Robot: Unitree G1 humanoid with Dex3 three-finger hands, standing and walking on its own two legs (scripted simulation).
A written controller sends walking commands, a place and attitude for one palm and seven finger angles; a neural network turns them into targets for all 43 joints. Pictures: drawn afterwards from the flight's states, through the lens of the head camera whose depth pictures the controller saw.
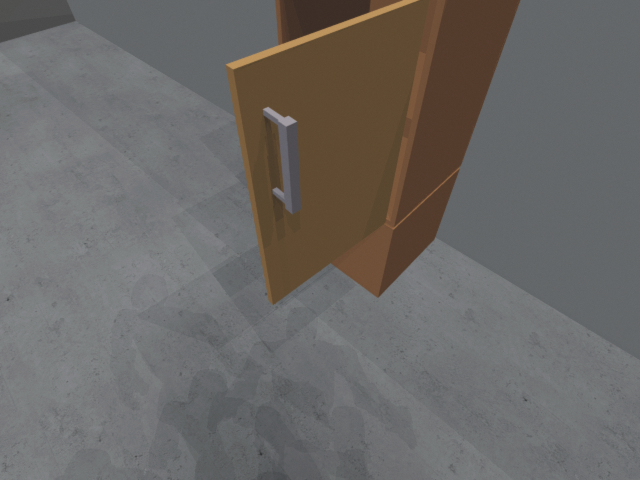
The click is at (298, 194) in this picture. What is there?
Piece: cupboard door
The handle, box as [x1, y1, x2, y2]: [263, 107, 300, 214]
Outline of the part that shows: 267,107 263,109 263,114 278,125 284,192 283,193 276,187 272,190 273,193 285,204 285,208 292,214 300,209 296,121 289,116 284,118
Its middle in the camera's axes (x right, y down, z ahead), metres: -0.06 -0.12 +0.63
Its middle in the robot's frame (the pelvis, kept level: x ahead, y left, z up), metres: +0.56 +0.10 +0.08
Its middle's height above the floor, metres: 0.86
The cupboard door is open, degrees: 85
